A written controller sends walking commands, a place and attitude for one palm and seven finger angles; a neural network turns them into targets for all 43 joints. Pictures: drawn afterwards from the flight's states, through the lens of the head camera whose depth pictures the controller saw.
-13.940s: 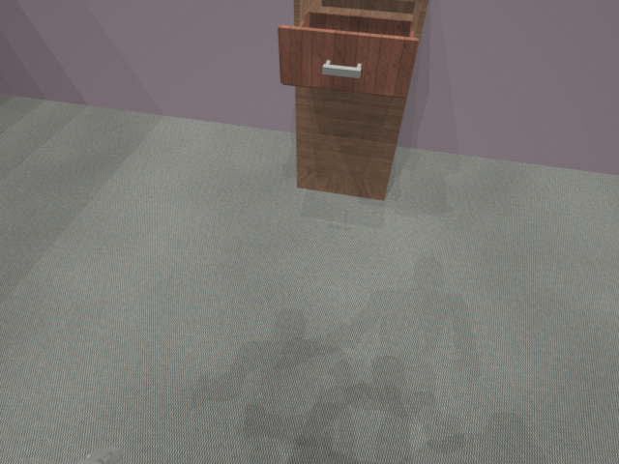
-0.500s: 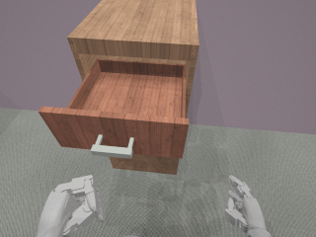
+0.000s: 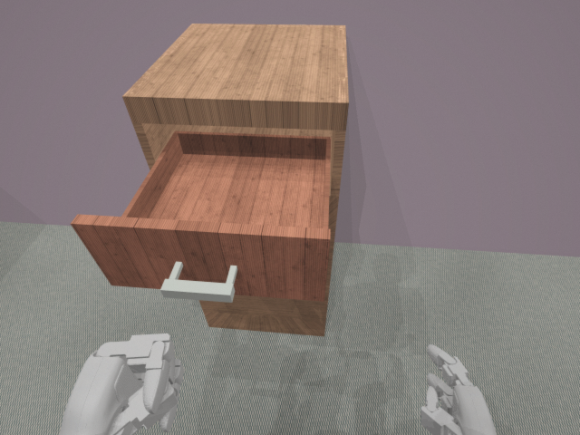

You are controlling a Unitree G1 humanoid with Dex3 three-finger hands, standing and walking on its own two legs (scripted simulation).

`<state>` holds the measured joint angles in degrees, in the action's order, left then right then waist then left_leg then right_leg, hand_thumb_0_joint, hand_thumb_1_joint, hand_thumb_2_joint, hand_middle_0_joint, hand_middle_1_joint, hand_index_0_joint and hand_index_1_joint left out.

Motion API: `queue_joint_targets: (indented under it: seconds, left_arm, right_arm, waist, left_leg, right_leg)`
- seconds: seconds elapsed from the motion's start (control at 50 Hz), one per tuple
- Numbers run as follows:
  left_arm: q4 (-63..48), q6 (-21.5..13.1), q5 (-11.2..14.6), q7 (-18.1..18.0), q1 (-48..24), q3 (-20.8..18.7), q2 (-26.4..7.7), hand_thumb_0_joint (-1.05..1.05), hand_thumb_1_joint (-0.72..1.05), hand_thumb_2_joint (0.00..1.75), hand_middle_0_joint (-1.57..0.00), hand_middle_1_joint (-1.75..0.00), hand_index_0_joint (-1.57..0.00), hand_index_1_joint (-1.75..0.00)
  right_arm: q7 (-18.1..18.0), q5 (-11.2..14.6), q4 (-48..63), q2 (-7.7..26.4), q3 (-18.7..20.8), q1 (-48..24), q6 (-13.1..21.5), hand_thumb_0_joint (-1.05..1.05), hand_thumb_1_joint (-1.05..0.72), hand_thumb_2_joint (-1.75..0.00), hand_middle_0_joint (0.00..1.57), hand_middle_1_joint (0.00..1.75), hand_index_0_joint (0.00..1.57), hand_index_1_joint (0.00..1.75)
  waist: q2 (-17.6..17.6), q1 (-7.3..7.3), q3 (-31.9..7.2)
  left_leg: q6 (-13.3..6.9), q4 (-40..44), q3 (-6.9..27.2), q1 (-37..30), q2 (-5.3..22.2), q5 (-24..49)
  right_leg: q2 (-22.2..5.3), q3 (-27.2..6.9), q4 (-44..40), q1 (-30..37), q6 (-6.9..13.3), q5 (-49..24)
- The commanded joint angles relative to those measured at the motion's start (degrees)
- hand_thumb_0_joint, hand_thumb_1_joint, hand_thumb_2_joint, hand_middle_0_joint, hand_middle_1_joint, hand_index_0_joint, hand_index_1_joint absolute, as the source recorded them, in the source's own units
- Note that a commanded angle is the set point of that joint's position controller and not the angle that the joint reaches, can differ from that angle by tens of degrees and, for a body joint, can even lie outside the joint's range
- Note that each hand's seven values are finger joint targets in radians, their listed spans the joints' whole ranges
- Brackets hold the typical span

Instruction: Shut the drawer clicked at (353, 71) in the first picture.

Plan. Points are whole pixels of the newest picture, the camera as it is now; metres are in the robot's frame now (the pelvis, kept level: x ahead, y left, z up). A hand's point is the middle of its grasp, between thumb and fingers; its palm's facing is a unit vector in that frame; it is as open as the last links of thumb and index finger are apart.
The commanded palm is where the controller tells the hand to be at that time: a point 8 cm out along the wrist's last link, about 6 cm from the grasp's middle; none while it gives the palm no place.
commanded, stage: raise the hand and make a fist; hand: left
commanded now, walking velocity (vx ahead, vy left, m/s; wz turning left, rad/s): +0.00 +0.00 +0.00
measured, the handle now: (201, 280) +0.34 +0.16 +0.03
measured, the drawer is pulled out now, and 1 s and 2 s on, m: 0.28 0.28 0.28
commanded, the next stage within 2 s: bring the fist close to the handle in 0.20 s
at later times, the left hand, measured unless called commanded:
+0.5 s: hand (180, 388) +0.15 +0.13 +0.11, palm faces -0.01 -1.00 -0.06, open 3.3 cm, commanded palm +0.12 +0.18 +0.11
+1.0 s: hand (202, 367) +0.19 +0.12 +0.06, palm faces -0.04 -1.00 -0.04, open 3.3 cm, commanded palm +0.17 +0.18 +0.06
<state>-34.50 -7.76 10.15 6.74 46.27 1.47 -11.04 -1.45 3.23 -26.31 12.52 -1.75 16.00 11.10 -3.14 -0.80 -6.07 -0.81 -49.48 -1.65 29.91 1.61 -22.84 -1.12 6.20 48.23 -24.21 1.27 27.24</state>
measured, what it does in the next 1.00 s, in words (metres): stands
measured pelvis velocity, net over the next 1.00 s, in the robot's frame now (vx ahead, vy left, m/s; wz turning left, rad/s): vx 0.00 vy -0.01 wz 0.00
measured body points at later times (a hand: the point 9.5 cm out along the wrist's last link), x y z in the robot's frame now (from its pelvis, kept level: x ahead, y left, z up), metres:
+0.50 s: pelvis +0.01 -0.02 +0.01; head +0.00 -0.04 +0.45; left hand +0.15 +0.18 +0.12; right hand +0.21 -0.24 -0.05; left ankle +0.03 +0.11 -0.70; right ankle -0.02 -0.10 -0.70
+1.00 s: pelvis +0.00 -0.01 -0.01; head +0.03 -0.02 +0.44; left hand +0.19 +0.18 +0.07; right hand +0.18 -0.24 -0.08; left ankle +0.03 +0.11 -0.70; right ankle -0.02 -0.10 -0.70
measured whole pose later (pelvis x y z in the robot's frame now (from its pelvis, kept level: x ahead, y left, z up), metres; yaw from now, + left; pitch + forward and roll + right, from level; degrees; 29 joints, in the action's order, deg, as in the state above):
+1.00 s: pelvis +0.00 -0.01 -0.01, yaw +0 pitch +8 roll +0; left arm -13.3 -18.7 10.1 7.9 31.6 0.4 -9.3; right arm -1.5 1.5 -29.3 13.1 -1.0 14.2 11.2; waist -2.3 0.7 -4.9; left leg 0.0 -53.1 -1.2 37.6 1.9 -23.7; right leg -1.0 6.4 52.9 -32.2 2.2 28.9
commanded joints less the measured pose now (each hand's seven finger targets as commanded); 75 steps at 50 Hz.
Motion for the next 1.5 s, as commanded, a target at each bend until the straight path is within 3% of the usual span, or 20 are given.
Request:
queue_joint_targets:
  seconds: [0.0, 0.14, 0.16, 0.22, 0.24, 0.32, 0.42, 0.46, 0.5, 0.56, 0.64, 0.76, 0.84, 0.86, 0.94, 0.98, 1.14, 1.28, 1.38, 1.48]
  left_arm:
    - [-13.06, -5.74, 1.63, 0.22, 0.65, -2.95, -3.07, 0.00, 0.90, 0.90, -1.40, -1.60, -1.40, -1.60]
    - [-8.46, -6.67, 1.88, 1.78, 0.25, -6.21, -5.37, 0.00, 0.90, 0.90, -1.40, -1.60, -1.40, -1.60]
    - [-8.71, -6.63, 2.30, 2.27, -0.30, -4.83, -4.03, 0.00, 0.90, 0.90, -1.40, -1.60, -1.40, -1.60]
    - [-7.93, -6.65, 3.22, 3.27, 0.83, -7.61, -5.36, 0.00, 0.90, 0.90, -1.40, -1.60, -1.40, -1.60]
    - [-7.94, -6.69, 3.23, 3.49, -0.19, -7.60, -5.61, 0.00, 0.90, 0.90, -1.40, -1.60, -1.40, -1.60]
    - [-3.39, -7.26, 4.55, 4.83, -2.63, -8.32, -4.94, 0.00, 0.90, 0.90, -1.40, -1.60, -1.40, -1.60]
    - [-1.56, -9.03, 4.14, 6.11, -4.46, -7.28, -4.56, 0.00, 0.90, 0.90, -1.40, -1.60, -1.40, -1.60]
    - [-1.23, -9.52, 3.51, 5.93, -6.20, -6.43, -4.19, 0.00, 0.90, 0.90, -1.40, -1.60, -1.40, -1.60]
    - [0.62, -10.13, 3.47, 5.60, -6.11, -7.84, -4.85, 0.00, 0.90, 0.90, -1.40, -1.60, -1.40, -1.60]
    - [1.29, -11.07, 3.25, 5.21, -8.05, -6.68, -3.70, 0.00, 0.90, 0.90, -1.40, -1.60, -1.40, -1.60]
    - [4.13, -11.73, 3.01, 4.72, -7.72, -7.12, -3.83, 0.00, 0.90, 0.90, -1.40, -1.60, -1.40, -1.60]
    - [5.73, -12.99, 1.94, 3.56, -11.12, -4.60, -2.56, 0.00, 0.90, 0.90, -1.40, -1.60, -1.40, -1.60]
    - [7.97, -13.86, 1.16, 1.94, -12.79, -5.40, -3.57, 0.00, 0.90, 0.90, -1.40, -1.60, -1.40, -1.60]
    - [7.71, -14.14, 1.06, 1.79, -13.69, -3.86, -2.08, 0.00, 0.90, 0.90, -1.40, -1.60, -1.40, -1.60]
    - [9.62, -14.83, 0.26, 0.50, -16.65, -3.72, -2.40, 0.00, 0.90, 0.90, -1.40, -1.60, -1.40, -1.60]
    - [9.42, -15.21, 0.29, 0.31, -16.59, -2.68, -1.44, 0.00, 0.90, 0.90, -1.40, -1.60, -1.40, -1.60]
    - [13.76, -15.83, -0.47, -1.13, -19.82, -4.14, -2.51, 0.00, 0.90, 0.90, -1.40, -1.60, -1.40, -1.60]
    - [15.95, -17.81, -0.63, -1.17, -25.14, -3.26, -2.14, 0.00, 0.90, 0.90, -1.40, -1.60, -1.40, -1.60]
    - [13.13, -17.03, -0.28, -1.45, -22.31, -3.39, -2.56, 0.00, 0.90, 0.90, -1.40, -1.60, -1.40, -1.60]
    - [15.13, -15.48, -0.60, -2.29, -22.88, -2.32, -1.43, 0.00, 0.90, 0.90, -1.40, -1.60, -1.40, -1.60]
  right_arm:
    - [-0.43, 0.42, 10.38, 5.33, 2.57, -8.02, 5.52, 0.00, -0.90, -0.90, 0.20, 0.30, 0.20, 0.30]
    - [-0.79, 0.42, 8.33, 5.40, 3.09, -8.68, 7.09, 0.00, -0.90, -0.90, 0.20, 0.30, 0.20, 0.30]
    - [-0.83, 0.41, 8.56, 5.31, 2.81, -8.69, 7.26, 0.00, -0.90, -0.90, 0.20, 0.30, 0.20, 0.30]
    - [-1.09, 0.68, 7.94, 5.04, 2.93, -9.18, 7.49, 0.00, -0.90, -0.90, 0.20, 0.30, 0.20, 0.30]
    - [-1.16, 0.69, 7.67, 5.12, 2.85, -9.28, 7.71, 0.00, -0.90, -0.90, 0.20, 0.30, 0.20, 0.30]
    - [-1.76, 0.54, 6.31, 5.41, 2.69, -9.11, 8.33, 0.00, -0.90, -0.90, 0.20, 0.30, 0.20, 0.30]
    - [-1.38, 0.11, 5.78, 6.04, 3.05, -8.40, 9.01, 0.00, -0.90, -0.90, 0.20, 0.30, 0.20, 0.30]
    - [-1.10, -0.08, 5.53, 5.97, 3.01, -8.32, 8.92, 0.00, -0.90, -0.90, 0.20, 0.30, 0.20, 0.30]
    - [-1.15, -0.25, 5.40, 5.98, 3.37, -8.22, 8.41, 0.00, -0.90, -0.90, 0.20, 0.30, 0.20, 0.30]
    - [-0.94, -0.39, 5.56, 6.09, 3.28, -8.27, 7.82, 0.00, -0.90, -0.90, 0.20, 0.30, 0.20, 0.30]
    - [-0.78, -0.52, 5.49, 6.21, 3.78, -8.21, 6.81, 0.00, -0.90, -0.90, 0.20, 0.30, 0.20, 0.30]
    - [-0.71, -0.93, 6.13, 6.60, 3.67, -7.48, 5.42, 0.00, -0.90, -0.90, 0.20, 0.30, 0.20, 0.30]
    - [-0.63, -1.09, 6.09, 6.84, 3.79, -7.32, 4.45, 0.00, -0.90, -0.90, 0.20, 0.30, 0.20, 0.30]
    - [-0.57, -1.18, 6.55, 6.79, 3.63, -7.11, 4.17, 0.00, -0.90, -0.90, 0.20, 0.30, 0.20, 0.30]
    - [-0.42, -1.35, 6.70, 7.09, 3.61, -6.97, 3.51, 0.00, -0.90, -0.90, 0.20, 0.30, 0.20, 0.30]
    - [-0.18, -1.48, 7.11, 7.08, 3.70, -6.36, 3.25, 0.00, -0.90, -0.90, 0.20, 0.30, 0.20, 0.30]
    - [0.12, -1.79, 6.82, 7.40, 3.85, -6.18, 1.23, 0.00, -0.90, -0.90, 0.20, 0.30, 0.20, 0.30]
    - [0.32, -2.18, 6.58, 7.60, 3.80, -5.40, 0.44, 0.00, -0.90, -0.90, 0.20, 0.30, 0.20, 0.30]
    - [0.37, -1.83, 7.89, 7.39, 3.91, -5.11, -0.33, 0.00, -0.90, -0.90, 0.20, 0.30, 0.20, 0.30]
    - [0.29, -1.82, 8.02, 7.51, 3.71, -5.00, -1.43, 0.00, -0.90, -0.90, 0.20, 0.30, 0.20, 0.30]
  waist:
    - [2.50, -0.17, -0.43]
    - [3.74, -0.71, 0.05]
    - [4.05, -0.30, 0.27]
    - [4.52, -1.08, -0.77]
    - [3.09, -0.99, -0.47]
    - [6.42, -0.18, 1.90]
    - [5.36, 0.14, -0.89]
    - [2.67, 0.44, -0.83]
    - [5.13, 0.25, -1.55]
    - [2.46, 0.45, -2.00]
    - [4.95, 0.40, -3.57]
    - [2.74, 1.11, -3.62]
    - [4.52, 1.33, -4.56]
    - [3.56, 1.55, -4.60]
    - [3.49, 1.86, -5.49]
    - [2.72, 1.74, -7.95]
    - [4.55, 2.45, -8.34]
    - [2.00, 3.08, -10.76]
    - [1.38, 2.19, -14.25]
    - [3.40, 3.18, -10.68]
  left_leg:
    - [-1.56, 8.19, 2.51, -5.13, -1.01, 6.55]
    - [-1.57, 7.45, 2.09, -5.18, -1.35, 7.94]
    - [-1.62, 7.65, 2.04, -5.26, -1.50, 7.99]
    - [-1.53, 7.46, 1.70, -5.59, -1.68, 9.82]
    - [-1.57, 7.46, 1.72, -6.10, -1.75, 10.22]
    - [-1.38, 7.12, 2.07, -5.16, -1.85, 9.24]
    - [-1.43, 6.85, 2.08, -5.84, -2.10, 11.23]
    - [-1.51, 6.94, 2.00, -6.14, -2.16, 11.72]
    - [-1.47, 6.50, 2.07, -5.46, -2.08, 11.82]
    - [-1.47, 6.37, 1.85, -5.38, -2.23, 11.91]
    - [-1.46, 5.83, 1.94, -4.38, -2.04, 12.58]
    - [-1.35, 5.00, 2.09, -2.89, -1.96, 11.00]
    - [-1.29, 3.98, 2.25, -1.12, -1.77, 9.97]
    - [-1.22, 3.88, 2.24, -0.92, -1.86, 9.57]
    - [-1.09, 3.07, 2.58, 0.30, -1.55, 8.09]
    - [-1.03, 2.30, 2.45, 0.19, -1.62, 9.12]
    - [-0.90, -0.21, 2.39, 3.81, -1.36, 8.70]
    - [-0.78, -3.20, 2.55, 6.07, -1.22, 8.87]
    - [-0.86, -2.34, 2.30, 4.12, -1.10, 10.77]
    - [-0.83, -2.28, 2.55, 5.74, -1.06, 8.92]
  right_leg:
    - [0.97, -2.50, -10.80, -3.38, -0.65, -7.89]
    - [0.34, -4.71, -12.98, -1.98, -0.90, -9.69]
    - [0.14, -4.89, -13.10, -1.90, -1.08, -10.14]
    - [-0.11, -5.55, -13.39, -0.11, -1.32, -13.72]
    - [-0.05, -5.66, -13.67, -0.05, -1.23, -14.53]
    - [-0.46, -6.93, -15.15, -1.01, -2.04, -14.36]
    - [-0.58, -6.38, -13.34, -0.35, -2.21, -18.61]
    - [-0.31, -5.54, -12.52, -0.86, -1.73, -18.25]
    - [-0.32, -5.67, -12.11, -0.95, -1.89, -18.77]
    - [-0.15, -5.17, -11.26, -1.53, -1.50, -17.96]
    - [0.13, -4.67, -10.06, -1.67, -1.56, -19.28]
    - [0.56, -4.04, -8.04, -4.75, -1.05, -15.63]
    - [0.85, -3.89, -6.82, -6.08, -0.94, -13.81]
    - [0.88, -3.69, -6.16, -6.83, -0.87, -13.20]
    - [1.09, -3.41, -4.90, -8.77, -0.64, -10.89]
    - [1.11, -3.43, -3.68, -8.72, -0.56, -12.46]
    - [1.34, -3.85, -1.65, -10.86, -0.59, -12.40]
    - [1.36, -4.16, 1.29, -13.97, -0.35, -12.71]
    - [1.43, -3.99, 1.08, -11.22, -0.28, -14.66]
    - [1.59, -3.75, 0.54, -12.81, -0.58, -13.22]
